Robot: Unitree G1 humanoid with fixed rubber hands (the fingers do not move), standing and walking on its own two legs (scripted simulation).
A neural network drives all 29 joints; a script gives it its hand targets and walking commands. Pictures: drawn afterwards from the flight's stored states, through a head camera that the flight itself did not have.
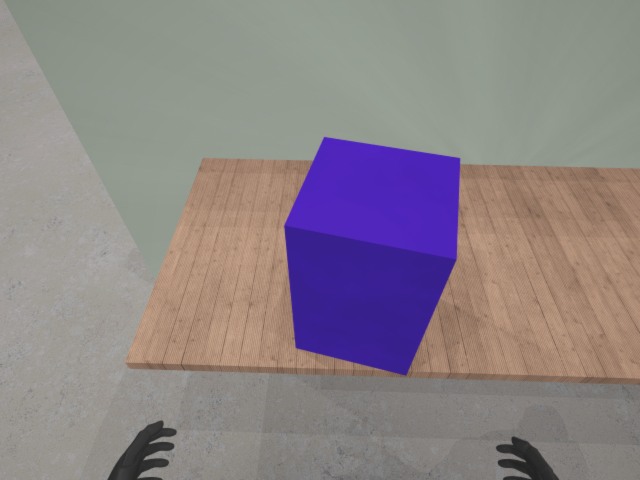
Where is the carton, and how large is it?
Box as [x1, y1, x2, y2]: [284, 137, 459, 374]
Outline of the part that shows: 324,137 284,225 296,347 406,374 456,259 459,158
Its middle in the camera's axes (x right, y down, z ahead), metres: +0.07 +0.03 +0.58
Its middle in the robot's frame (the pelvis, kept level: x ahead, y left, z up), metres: +0.42 -0.04 +0.02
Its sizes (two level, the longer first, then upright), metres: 0.185 0.177 0.297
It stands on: a table, 0.62 m high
